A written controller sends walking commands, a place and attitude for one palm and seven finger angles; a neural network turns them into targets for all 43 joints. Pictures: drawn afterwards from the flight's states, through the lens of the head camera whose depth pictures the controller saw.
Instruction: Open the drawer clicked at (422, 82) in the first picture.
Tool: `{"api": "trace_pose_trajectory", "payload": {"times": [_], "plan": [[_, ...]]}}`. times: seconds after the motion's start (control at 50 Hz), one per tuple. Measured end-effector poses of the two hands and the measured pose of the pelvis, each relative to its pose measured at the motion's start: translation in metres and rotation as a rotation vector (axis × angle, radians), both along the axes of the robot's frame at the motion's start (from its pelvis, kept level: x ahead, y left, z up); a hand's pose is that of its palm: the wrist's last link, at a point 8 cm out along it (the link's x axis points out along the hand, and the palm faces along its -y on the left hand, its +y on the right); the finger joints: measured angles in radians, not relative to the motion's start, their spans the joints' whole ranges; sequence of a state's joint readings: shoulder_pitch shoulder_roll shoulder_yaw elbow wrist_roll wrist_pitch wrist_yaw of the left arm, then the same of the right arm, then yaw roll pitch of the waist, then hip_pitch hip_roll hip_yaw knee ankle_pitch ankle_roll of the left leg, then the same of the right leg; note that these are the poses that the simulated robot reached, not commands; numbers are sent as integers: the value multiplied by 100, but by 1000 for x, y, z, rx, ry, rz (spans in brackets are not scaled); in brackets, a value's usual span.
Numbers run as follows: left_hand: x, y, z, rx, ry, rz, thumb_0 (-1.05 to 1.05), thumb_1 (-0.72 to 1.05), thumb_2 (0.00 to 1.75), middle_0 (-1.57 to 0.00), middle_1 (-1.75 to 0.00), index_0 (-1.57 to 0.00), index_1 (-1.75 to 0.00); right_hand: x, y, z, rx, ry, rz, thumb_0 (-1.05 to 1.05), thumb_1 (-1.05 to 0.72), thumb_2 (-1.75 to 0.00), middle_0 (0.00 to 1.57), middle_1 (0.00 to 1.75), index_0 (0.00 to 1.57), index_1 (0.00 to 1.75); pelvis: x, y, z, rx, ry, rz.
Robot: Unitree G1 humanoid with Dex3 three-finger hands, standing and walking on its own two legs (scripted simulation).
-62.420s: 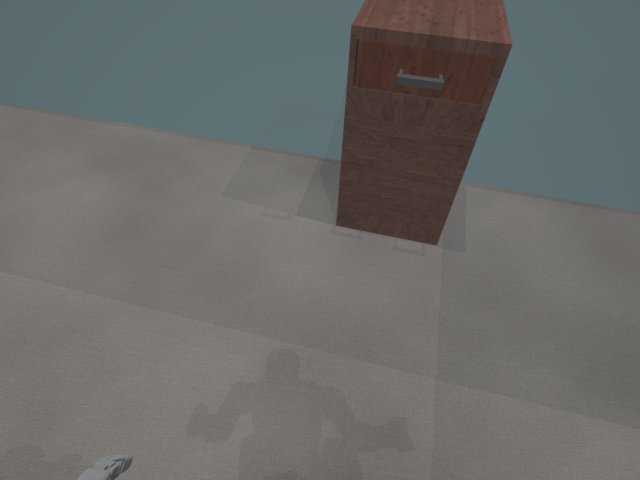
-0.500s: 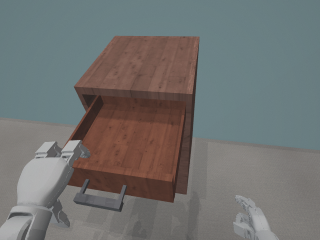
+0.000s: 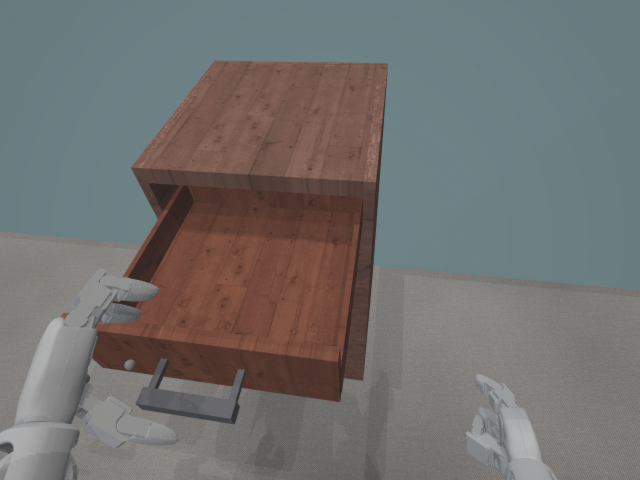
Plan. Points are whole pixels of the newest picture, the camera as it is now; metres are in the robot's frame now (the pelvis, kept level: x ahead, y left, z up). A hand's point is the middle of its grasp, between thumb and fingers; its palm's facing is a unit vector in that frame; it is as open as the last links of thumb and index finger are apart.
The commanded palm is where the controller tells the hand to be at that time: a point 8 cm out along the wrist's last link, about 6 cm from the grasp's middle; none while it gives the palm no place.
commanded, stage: draw the hand back to the body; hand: left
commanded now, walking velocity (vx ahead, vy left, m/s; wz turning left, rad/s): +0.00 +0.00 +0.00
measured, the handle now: (194, 388) +0.23 +0.22 -0.05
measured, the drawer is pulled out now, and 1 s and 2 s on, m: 0.30 0.30 0.30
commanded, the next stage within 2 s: step back with the hand held close in 0.88 s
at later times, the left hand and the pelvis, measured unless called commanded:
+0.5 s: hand (110, 341) +0.20 +0.22 +0.16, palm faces +0.38 -0.82 -0.42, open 10.2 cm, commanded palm +0.14 +0.27 +0.18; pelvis +0.02 -0.01 +0.00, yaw +1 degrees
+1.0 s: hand (95, 348) +0.19 +0.23 +0.16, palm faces +0.41 -0.81 -0.41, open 7.5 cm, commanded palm +0.13 +0.27 +0.18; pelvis +0.01 -0.01 +0.00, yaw +1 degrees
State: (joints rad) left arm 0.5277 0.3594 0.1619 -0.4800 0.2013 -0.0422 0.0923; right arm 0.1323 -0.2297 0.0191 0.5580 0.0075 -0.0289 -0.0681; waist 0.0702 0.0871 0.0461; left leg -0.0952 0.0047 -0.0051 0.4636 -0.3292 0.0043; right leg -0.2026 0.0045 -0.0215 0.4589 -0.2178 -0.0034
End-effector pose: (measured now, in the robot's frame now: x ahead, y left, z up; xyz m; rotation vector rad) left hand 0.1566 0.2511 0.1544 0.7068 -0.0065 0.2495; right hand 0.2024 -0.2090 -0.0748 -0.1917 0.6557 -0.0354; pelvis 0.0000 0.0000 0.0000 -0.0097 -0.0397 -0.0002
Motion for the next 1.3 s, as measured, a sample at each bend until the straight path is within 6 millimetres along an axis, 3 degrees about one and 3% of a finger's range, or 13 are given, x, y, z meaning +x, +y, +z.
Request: {"api": "trace_pose_trajectory", "payload": {"times": [0.06,0.12,0.26,0.5,0.8,1.08,1.3], "plan": [[0,-3,0,-185,-90,17,0,-40,33,-31,-115,-31,-115,-5,4,4,-12,-29,5,2,-91,-89,20,30,20,30,6,-3,1,0,-8,10],[1,-2,8,-244,-166,22,0,-33,37,-31,-110,-31,-110,-9,6,5,-18,-33,18,2,-91,-89,20,30,20,30,11,-6,1,-3,-13,18],[7,7,22,-229,-228,39,0,-12,46,-29,-96,-29,-96,-10,0,0,-10,-20,21,2,-91,-89,20,30,21,30,15,-9,2,-7,-11,19],[0,11,20,-210,-178,66,0,28,63,-26,-70,-26,-70,-3,-16,0,-18,-27,-19,2,-91,-89,20,30,20,30,16,-11,3,-6,7,17],[-9,15,16,-229,-188,103,1,77,84,-22,-38,-22,-38,-5,-9,2,4,-46,-17,2,-91,-89,20,30,20,30,9,-11,3,-3,-1,19],[-9,23,26,-163,-222,88,2,89,89,-21,-31,-21,-31,-17,-10,-1,-8,-11,-29,2,-91,-89,20,30,20,30,3,-8,2,-10,27,28],[-7,30,8,-165,-134,-29,2,89,90,-21,-30,-21,-30,-51,-27,5,-95,72,-129,2,-91,-89,20,30,20,30,-12,8,-1,-1,85,19]]}}
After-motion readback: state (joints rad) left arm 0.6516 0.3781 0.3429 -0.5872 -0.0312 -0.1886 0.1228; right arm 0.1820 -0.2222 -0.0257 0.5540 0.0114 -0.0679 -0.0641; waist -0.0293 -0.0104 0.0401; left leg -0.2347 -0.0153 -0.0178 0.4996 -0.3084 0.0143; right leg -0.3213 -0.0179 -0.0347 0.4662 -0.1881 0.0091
